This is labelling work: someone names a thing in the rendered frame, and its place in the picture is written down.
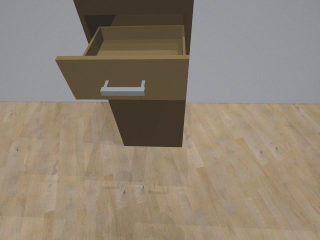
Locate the drawer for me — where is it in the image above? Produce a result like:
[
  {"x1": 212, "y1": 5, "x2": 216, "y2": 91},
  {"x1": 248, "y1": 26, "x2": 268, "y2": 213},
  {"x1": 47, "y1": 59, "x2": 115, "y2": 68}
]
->
[{"x1": 55, "y1": 25, "x2": 190, "y2": 100}]

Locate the handle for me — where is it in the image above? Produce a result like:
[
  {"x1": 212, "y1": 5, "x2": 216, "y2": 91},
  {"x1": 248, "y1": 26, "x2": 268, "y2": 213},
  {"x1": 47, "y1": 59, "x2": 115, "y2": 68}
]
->
[{"x1": 100, "y1": 80, "x2": 146, "y2": 96}]

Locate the cabinet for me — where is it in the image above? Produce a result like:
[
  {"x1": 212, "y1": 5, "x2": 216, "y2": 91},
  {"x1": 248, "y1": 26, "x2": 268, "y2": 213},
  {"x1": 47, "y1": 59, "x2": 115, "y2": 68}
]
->
[{"x1": 73, "y1": 0, "x2": 194, "y2": 148}]

